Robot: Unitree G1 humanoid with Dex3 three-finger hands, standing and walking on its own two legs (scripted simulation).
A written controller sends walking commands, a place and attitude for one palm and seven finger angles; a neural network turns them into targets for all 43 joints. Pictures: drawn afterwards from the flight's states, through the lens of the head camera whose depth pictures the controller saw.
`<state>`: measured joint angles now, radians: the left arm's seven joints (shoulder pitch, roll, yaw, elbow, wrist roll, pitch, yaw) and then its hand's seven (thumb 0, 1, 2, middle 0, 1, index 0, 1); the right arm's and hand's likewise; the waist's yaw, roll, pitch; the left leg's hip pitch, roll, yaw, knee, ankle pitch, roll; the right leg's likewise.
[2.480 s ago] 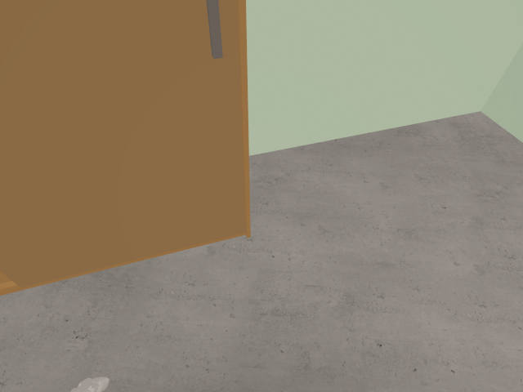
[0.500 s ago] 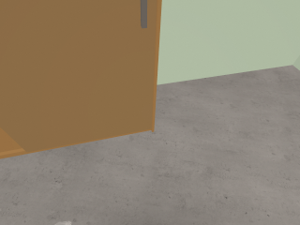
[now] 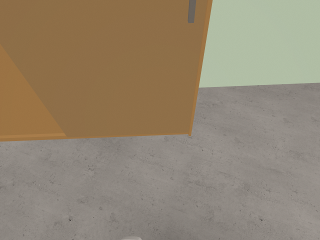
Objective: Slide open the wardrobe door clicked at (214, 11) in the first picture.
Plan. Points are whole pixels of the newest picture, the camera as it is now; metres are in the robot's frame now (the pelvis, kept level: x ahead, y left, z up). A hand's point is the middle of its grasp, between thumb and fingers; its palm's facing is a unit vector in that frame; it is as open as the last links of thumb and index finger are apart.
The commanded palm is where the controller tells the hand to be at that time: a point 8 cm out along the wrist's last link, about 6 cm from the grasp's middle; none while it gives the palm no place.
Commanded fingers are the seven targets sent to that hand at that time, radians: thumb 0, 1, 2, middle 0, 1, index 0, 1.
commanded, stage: take the last steps up to it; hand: right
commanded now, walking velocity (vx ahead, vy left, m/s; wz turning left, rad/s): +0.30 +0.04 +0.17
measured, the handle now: out of the picture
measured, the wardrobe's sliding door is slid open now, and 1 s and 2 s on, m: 0.00 0.00 0.00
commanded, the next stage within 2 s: come to a stop and stand still in 1.14 s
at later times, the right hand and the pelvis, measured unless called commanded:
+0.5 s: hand out of the picture +0.01 -0.17 -0.20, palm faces +0.01 +1.00 -0.10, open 7.4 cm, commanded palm none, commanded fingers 0.00 -0.90 -0.90 0.20 0.30 0.20 0.30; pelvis +0.08 -0.01 -0.02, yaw +3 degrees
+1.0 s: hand (211, 169) +0.38 -0.14 -0.17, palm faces -0.15 +0.98 -0.15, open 7.4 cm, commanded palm none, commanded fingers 0.00 -0.90 -0.90 0.20 0.30 0.20 0.30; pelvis +0.25 +0.01 -0.01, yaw +6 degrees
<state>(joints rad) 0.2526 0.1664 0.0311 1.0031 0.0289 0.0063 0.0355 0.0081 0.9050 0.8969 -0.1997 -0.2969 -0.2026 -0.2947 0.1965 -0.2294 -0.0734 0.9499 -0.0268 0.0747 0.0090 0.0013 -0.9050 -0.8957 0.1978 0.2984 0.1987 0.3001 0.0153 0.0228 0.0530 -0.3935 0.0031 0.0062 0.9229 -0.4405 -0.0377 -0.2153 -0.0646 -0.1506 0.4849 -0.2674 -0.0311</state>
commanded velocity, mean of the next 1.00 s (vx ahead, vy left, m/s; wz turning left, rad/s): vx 0.29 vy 0.02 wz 0.03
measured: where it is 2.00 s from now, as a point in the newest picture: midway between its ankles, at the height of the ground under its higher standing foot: (157, 211)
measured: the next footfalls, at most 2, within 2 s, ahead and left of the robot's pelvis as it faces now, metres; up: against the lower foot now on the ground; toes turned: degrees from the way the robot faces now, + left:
left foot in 0.14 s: +0.00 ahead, +0.14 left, +0.00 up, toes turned +5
right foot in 0.48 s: +0.18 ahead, -0.11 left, +0.00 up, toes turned -5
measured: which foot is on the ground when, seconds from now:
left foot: up 0.00-0.12, down 0.14-0.50, up 0.52-1.00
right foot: down 0.00-0.14, up 0.16-0.46, down 0.48-1.00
